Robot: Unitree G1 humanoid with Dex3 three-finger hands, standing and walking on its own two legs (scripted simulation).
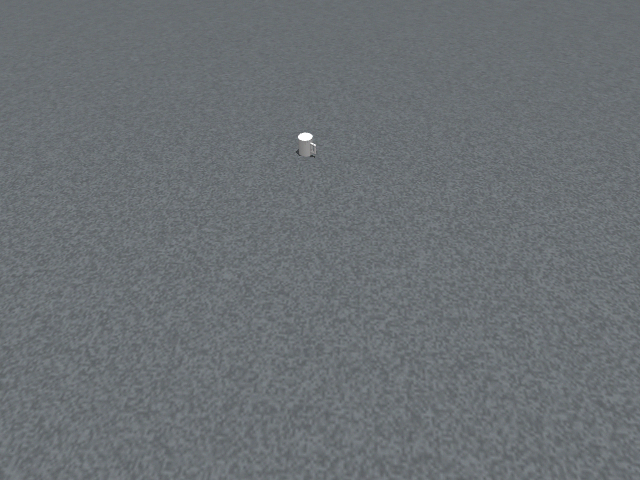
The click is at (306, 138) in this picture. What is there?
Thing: mug
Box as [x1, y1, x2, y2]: [298, 133, 315, 156]
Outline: 299,134 299,153 304,156 315,153 315,145 312,142 311,134
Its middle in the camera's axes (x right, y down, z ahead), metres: -0.07 -0.52 +2.07
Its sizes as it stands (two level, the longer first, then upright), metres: 0.112 0.078 0.099
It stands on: the floor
